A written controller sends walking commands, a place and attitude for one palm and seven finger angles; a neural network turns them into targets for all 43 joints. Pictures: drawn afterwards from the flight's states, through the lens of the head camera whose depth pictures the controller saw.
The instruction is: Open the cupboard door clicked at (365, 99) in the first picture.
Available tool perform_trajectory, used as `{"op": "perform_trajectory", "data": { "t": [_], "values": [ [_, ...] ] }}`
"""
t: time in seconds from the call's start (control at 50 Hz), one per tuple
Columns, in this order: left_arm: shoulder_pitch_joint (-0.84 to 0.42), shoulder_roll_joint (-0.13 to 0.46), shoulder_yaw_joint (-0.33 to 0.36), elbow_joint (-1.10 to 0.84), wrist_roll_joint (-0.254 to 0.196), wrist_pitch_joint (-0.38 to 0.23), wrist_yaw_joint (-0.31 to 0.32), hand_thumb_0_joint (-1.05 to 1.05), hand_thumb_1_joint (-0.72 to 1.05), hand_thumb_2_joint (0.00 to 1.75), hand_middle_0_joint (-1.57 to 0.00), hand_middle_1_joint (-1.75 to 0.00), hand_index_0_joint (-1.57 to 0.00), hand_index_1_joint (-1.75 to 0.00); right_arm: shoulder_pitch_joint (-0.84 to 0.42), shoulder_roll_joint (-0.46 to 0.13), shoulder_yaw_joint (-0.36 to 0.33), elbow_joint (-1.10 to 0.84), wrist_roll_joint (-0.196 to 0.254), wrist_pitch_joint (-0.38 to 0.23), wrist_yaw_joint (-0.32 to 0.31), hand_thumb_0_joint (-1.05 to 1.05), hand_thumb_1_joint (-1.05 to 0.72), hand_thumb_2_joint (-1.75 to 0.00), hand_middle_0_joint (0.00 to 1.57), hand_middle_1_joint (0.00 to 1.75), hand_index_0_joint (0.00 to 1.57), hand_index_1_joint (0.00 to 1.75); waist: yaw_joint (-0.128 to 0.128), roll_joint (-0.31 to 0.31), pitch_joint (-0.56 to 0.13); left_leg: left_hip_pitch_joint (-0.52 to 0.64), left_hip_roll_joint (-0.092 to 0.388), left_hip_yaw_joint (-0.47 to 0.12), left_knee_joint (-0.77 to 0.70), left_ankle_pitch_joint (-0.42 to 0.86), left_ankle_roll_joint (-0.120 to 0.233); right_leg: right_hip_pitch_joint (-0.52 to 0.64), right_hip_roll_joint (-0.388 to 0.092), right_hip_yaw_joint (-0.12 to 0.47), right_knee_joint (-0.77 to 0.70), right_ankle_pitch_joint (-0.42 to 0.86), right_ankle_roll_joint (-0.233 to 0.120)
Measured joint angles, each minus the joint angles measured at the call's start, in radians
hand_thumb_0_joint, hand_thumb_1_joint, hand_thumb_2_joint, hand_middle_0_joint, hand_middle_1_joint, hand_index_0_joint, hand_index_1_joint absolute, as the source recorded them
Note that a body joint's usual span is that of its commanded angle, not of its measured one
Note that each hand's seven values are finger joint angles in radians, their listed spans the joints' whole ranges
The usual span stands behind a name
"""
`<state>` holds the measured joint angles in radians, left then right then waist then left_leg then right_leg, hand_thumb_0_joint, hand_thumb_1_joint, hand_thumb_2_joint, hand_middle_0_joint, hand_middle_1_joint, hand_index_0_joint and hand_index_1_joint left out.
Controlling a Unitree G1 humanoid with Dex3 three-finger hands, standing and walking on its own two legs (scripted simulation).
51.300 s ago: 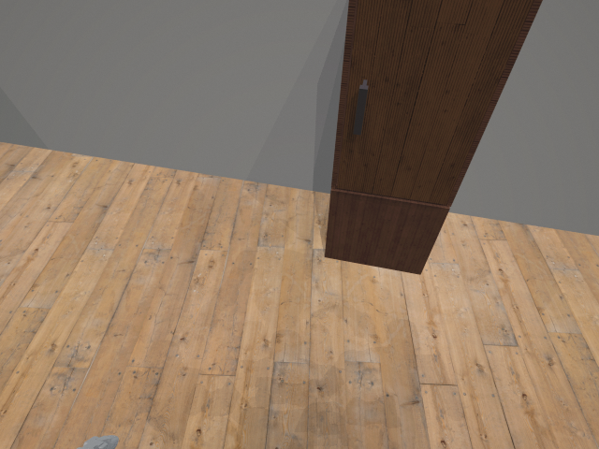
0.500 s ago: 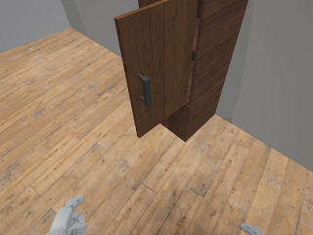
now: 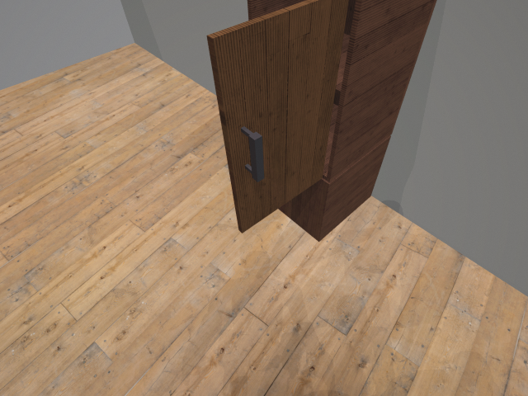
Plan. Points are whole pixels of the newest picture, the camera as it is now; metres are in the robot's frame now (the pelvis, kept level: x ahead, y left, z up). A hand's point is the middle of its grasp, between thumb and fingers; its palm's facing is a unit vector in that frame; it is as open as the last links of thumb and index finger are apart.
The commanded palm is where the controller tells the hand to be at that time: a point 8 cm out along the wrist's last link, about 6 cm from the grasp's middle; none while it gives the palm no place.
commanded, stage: let the arm hang, fingers relaxed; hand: left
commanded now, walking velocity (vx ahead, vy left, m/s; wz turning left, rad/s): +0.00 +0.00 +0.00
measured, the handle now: (251, 154) +0.63 +0.07 -0.03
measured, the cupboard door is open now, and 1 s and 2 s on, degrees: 87 87 87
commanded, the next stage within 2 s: look to check the result in 0.40 s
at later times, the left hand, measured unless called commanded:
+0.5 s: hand out of the picture +0.04 +0.19 -0.17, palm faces +0.02 -0.97 -0.25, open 7.4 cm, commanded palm none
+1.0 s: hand out of the picture +0.07 +0.21 -0.16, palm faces +0.01 -0.95 -0.31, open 7.4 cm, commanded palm none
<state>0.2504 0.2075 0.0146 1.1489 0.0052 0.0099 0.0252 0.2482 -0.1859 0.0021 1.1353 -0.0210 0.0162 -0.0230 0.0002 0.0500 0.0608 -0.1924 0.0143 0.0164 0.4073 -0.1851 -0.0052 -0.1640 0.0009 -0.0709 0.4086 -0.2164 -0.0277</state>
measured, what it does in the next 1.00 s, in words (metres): stands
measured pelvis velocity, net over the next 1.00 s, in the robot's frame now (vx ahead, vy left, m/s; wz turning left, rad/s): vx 0.02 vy -0.01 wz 0.01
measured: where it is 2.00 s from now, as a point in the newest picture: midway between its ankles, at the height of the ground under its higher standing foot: outside the picture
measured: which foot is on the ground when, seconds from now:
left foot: down 0.00-1.00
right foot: down 0.00-1.00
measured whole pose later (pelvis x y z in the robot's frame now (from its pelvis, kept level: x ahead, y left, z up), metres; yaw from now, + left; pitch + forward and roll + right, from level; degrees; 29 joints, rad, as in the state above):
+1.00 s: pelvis +0.02 -0.01 +0.00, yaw +0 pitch -1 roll +0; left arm 0.14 0.25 0.02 1.14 0.01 -0.01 0.02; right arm 0.15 -0.27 0.00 1.13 -0.02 0.01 -0.02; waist 0.00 0.03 0.06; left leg -0.14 0.03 0.01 0.34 -0.17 -0.03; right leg -0.11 0.02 -0.08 0.35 -0.21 -0.04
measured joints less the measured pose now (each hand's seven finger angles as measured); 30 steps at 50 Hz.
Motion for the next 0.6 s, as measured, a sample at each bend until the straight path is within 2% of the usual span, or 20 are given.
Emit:
{"op": "perform_trajectory", "data": {
  "t": [0.28, 0.6],
  "values": [
    [-0.054, -0.029, -0.003, -0.014, 0.003, -0.012, -0.005, 0.00, 0.91, 0.90, -0.21, -0.30, -0.20, -0.30, -0.029, -0.018, -0.003, 0.003, -0.004, -0.009, -0.001, 0.00, -0.91, -0.90, 0.20, 0.29, 0.20, 0.30, -0.005, -0.018, -0.023, 0.015, 0.002, 0.002, -0.019, 0.011, -0.005, 0.009, 0.003, 0.002, -0.008, 0.006, -0.004],
    [-0.067, 0.010, 0.005, -0.005, 0.001, -0.013, -0.008, 0.00, 0.91, 0.90, -0.21, -0.30, -0.20, -0.30, -0.027, -0.041, -0.005, 0.011, -0.003, -0.008, -0.001, 0.00, -0.91, -0.90, 0.20, 0.29, 0.20, 0.30, -0.007, -0.019, 0.001, 0.024, 0.008, -0.005, -0.037, 0.014, -0.012, 0.021, 0.009, -0.004, -0.030, 0.009, -0.011]
  ]
}}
